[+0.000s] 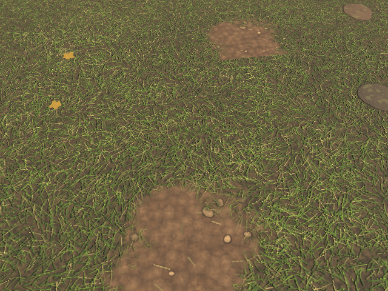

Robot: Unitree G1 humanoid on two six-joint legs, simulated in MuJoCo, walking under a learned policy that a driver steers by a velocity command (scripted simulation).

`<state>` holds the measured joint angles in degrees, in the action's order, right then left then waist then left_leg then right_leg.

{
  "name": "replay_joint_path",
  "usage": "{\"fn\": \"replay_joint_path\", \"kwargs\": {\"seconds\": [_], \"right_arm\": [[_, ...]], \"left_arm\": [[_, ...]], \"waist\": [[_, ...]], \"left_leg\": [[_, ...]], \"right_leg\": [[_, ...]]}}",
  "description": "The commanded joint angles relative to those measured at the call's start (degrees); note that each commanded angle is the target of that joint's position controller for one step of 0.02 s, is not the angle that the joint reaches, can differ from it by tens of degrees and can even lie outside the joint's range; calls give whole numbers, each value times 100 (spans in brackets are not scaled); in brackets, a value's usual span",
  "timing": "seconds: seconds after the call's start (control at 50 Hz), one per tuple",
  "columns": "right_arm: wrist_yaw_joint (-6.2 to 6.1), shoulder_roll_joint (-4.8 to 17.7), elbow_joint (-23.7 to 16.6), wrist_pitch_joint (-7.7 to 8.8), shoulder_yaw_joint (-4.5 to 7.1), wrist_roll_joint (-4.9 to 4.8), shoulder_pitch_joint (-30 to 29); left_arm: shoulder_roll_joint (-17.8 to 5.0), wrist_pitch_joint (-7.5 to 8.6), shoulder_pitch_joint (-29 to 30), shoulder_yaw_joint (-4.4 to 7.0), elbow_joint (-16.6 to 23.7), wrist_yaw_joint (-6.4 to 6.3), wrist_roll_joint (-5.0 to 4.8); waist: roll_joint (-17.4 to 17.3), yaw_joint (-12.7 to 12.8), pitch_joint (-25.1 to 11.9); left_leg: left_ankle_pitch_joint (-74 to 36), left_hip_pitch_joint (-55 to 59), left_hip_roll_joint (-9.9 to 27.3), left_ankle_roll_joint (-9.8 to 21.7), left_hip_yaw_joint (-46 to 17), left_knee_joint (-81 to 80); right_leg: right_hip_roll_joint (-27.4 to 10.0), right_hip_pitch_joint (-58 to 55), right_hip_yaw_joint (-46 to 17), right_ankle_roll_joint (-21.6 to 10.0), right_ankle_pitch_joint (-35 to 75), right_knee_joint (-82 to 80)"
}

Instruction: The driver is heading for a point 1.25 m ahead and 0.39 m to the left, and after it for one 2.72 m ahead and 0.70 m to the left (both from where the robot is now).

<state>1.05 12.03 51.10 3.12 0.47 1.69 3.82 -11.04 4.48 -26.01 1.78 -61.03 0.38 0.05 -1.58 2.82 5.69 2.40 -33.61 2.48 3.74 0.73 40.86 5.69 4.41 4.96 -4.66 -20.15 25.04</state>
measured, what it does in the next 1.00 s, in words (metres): steps on the spot, turning left: left foot, then right foot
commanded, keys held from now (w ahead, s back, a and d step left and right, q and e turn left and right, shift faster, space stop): no key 0.20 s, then q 0.70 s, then w+q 0.10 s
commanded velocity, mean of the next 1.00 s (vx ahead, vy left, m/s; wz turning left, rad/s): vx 0.08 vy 0.00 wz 0.34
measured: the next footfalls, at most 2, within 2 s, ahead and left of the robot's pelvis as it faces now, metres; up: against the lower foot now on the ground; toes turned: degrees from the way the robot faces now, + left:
left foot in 0.06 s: +0.21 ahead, +0.09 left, +0.00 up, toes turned +2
right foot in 0.50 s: +0.14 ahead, -0.10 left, +0.00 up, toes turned +7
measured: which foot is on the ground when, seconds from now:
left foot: up 0.00-0.04, down 0.06-0.50, up 0.52-0.94, down 0.96-1.00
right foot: down 0.00-0.06, up 0.08-0.48, down 0.50-0.96, up 0.98-1.00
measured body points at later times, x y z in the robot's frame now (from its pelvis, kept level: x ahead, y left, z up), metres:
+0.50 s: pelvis +0.08 -0.01 +0.00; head +0.10 -0.01 +0.45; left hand +0.16 +0.26 -0.13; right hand +0.16 -0.27 -0.14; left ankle +0.17 +0.09 -0.73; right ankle +0.09 -0.11 -0.73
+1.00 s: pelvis +0.07 +0.00 -0.01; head +0.08 +0.03 +0.44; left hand +0.03 +0.29 -0.15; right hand +0.29 -0.19 -0.11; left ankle +0.02 +0.07 -0.73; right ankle +0.09 -0.11 -0.71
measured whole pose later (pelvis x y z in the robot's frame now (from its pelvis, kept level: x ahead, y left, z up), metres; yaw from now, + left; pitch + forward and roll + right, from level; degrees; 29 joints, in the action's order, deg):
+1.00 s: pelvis +0.07 +0.00 -0.01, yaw +23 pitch +0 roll +0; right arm 1.7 14.7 46.3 -3.1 3.4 0.7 9.0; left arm -16.8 -2.7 -12.9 4.0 -49.1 -0.4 1.9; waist 3.1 1.0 3.1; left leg 20.4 -14.6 -3.2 4.8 2.7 34.3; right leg -5.6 19.8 8.5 -0.3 -29.1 47.3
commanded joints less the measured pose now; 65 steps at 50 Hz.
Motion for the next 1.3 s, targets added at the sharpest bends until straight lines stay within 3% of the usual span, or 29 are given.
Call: {"fn": "replay_joint_path", "kwargs": {"seconds": [0.02, 0.04, 0.06, 0.08, 0.1, 0.12, 0.16, 0.18, 0.24, 0.28, 0.38, 0.48, 0.5, 0.52, 0.54, 0.56, 0.58, 0.64, 0.78, 0.9, 0.92, 0.94, 0.96, 0.98, 1.0, 1.04, 1.08, 1.14, 1.3], "right_arm": [[-25, 388, 41, 29, 75, 48, 559], [-13, 426, 138, 96, 107, 68, 852], [-32, 623, 295, 175, 158, 67, 1374], [-47, 1011, 355, 207, 247, 72, 1892], [-30, 998, 372, 104, 268, -143, 2068], [-16, 940, 352, 0, 253, -323, 1895], [-91, 559, 261, -86, 129, -152, 1007], [-128, 500, 270, -104, 102, -128, 810], [-115, 374, 355, -27, 37, -73, 653], [-101, 626, 347, -14, 102, -77, 663], [-102, 984, 201, -283, 325, -78, 734], [-149, 981, 37, -541, 461, -126, 497], [-150, 846, -27, -560, 444, -182, 513], [-138, 435, -235, -548, 370, -281, 456], [-169, 508, -283, -520, 390, -159, 321], [-139, 784, -229, -515, 470, -67, 346], [-88, 795, -114, -526, 513, -84, 624], [-46, 827, 70, -659, 563, 21, 1138], [140, 660, -533, -795, 414, -85, 300], [101, 705, -781, -749, 392, -174, 319], [82, 673, -752, -721, 384, -174, 495], [51, 730, -648, -671, 407, -132, 833], [3, 1206, -487, -583, 550, -26, 1320], [39, 2095, -566, -528, 739, -83, 1820], [-2, 1871, -464, -526, 713, -59, 2004], [-139, 1266, -503, -530, 505, -72, 1422], [-202, 1093, -584, -412, 446, -112, 1188], [-112, 1196, -426, -221, 470, -174, 1572], [-130, 1150, -128, -34, 430, -105, 2193]], "left_arm": [[-674, -47, 178, 63, 266, -39, -3], [-696, -119, 180, 45, 249, -79, 27], [-728, -179, -9, 49, 218, -109, 50], [-429, -199, -693, -39, 207, -145, -47], [-325, -301, -1180, -30, 24, -197, -138], [-672, -393, -713, 85, 66, -209, 43], [-466, -473, 102, 68, 267, -204, 117], [-404, -525, 186, 60, 296, -189, 112], [-225, -701, 17, 7, 126, -192, 130], [-293, -747, 455, 9, 252, -248, 114], [-600, -759, 1277, 70, 582, -348, 73], [-482, -643, 849, 53, 586, -402, 21], [-715, -589, 658, 105, 620, -427, 79], [-1315, -547, 406, 234, 707, -448, 193], [-1594, -543, 942, 297, 843, -424, 191], [-1267, -497, 1301, 201, 985, -439, 187], [-1025, -459, 1723, 138, 1094, -439, 158], [-823, -417, 1829, 100, 1335, -387, 128], [-1199, -509, 1112, 256, 1243, -256, 135], [-1430, -551, 1238, 383, 1366, -136, 141], [-1474, -572, 1261, 416, 1385, -114, 145], [-1456, -601, 1296, 436, 1404, -97, 144], [-1089, -636, 1294, 364, 1498, -64, 153], [-698, -641, 1871, 221, 2065, -38, 190], [-1032, -630, 2475, 259, 2165, -51, 282], [-1210, -502, 2194, 327, 1980, 15, 84], [-1238, -469, 1767, 343, 1717, 64, 254], [-1090, -514, 1696, 318, 1671, 108, 231], [-847, -402, 2585, 170, 1956, 243, 235]], "waist": [[522, -397, -230], [407, -534, -345], [128, -686, -645], [-768, -637, -1499], [-1152, -670, -2364], [-391, -654, -1885], [-263, -425, -656], [-349, -269, -496], [-375, -9, -683], [-433, -87, -725], [-553, -330, -697], [-485, -69, -705], [-133, -13, -710], [1074, 36, -799], [1435, -7, -272], [686, -236, -141], [527, -544, -188], [770, -637, -518], [1037, -100, -549], [1122, -100, -788], [1029, -211, -917], [796, -387, -1019], [-548, -562, -1024], [-1749, -828, -821], [-861, -1118, -379], [-441, -555, 129], [-543, -331, -21], [-207, -278, -252], [-487, -632, -81]], "left_leg": [[-102, 1456, -273, 237, 266, -536], [-376, 1891, -354, 313, 222, -994], [-1978, 2619, -37, 401, -116, -1231], [-4243, 3998, 1288, 933, -1313, -935], [-4682, 4589, 2227, 1712, -2640, -1149], [-3337, 4022, 1983, 1635, -2581, -1527], [-1974, 2699, 1566, 1261, -1815, -2153], [-1778, 2180, 1366, 1067, -1460, -2377], [-1834, 1582, 934, 852, -973, -2493], [-1296, 1640, 848, 870, -1080, -2529], [1515, 1590, 848, 964, -1840, -2839], [1747, 1002, 622, 618, -2100, -2589], [2230, 476, 299, 290, -1873, -2227], [2750, -470, -453, -64, -995, -781], [2898, -659, -980, -116, -274, 429], [2502, -185, -638, -99, -660, 1054], [2093, 38, -624, -134, -602, 1452], [1858, 64, -568, -345, -278, 2416], [2060, 339, -351, -497, 97, 1004], [2268, 1400, -421, -131, 497, -201], [2033, 1839, -488, -26, 573, -738], [1771, 2656, -570, 113, 475, -1414], [2565, 3583, 273, 401, -1045, -2352], [2956, 4116, 1969, 1295, -4039, -2951], [3149, 3657, 2010, 1666, -4033, -3188], [3305, 3103, 1287, 1240, -2931, -3248], [1979, 3002, 749, 990, -2228, -3213], [744, 3199, 626, 994, -1951, -3050], [-840, 2860, 477, 856, -1489, -2975]], "right_leg": [[-1458, 495, -787, -433, 4935, -129], [-1366, 325, -741, -308, 4968, 342], [-1068, 419, -527, -130, 4284, 1238], [-666, 1183, -226, 64, 1694, 2827], [-3, 1775, -205, 193, -1824, 4335], [-129, 2205, -670, 231, -1813, 4632], [-452, 2413, -733, 287, -1180, 4202], [-568, 2058, -729, 337, -855, 3830], [-565, 1080, -489, 446, -492, 2875], [-516, 1088, -414, 461, -407, 2300], [-418, 1433, -421, 403, -309, 1908], [-273, 392, -356, 182, 219, 262], [-684, -117, -815, 60, -13, -519], [-2118, -683, -2425, -317, -870, -1341], [-2971, 389, -3133, -727, -516, -1814], [-2701, 820, -2662, -788, 213, -1654], [-2330, 904, -2054, -657, 940, -1474], [-1900, 496, -927, -579, 2830, -917], [-2160, -136, -500, -698, 3384, -439], [-2440, 65, -412, -536, 3229, 69], [-2447, 247, -311, -358, 2315, 211], [-2321, 823, -127, -101, 884, 598], [-1782, 2014, 445, 236, -723, 2088], [-553, 4133, 479, 497, -2181, 3362], [-761, 4516, -503, 458, -1661, 3712], [-1031, 4245, -635, 473, -325, 3592], [-1017, 3709, -622, 567, 388, 3394], [-884, 3582, -556, 632, 806, 3173], [-629, 2851, -247, 565, 1512, 1918]]}}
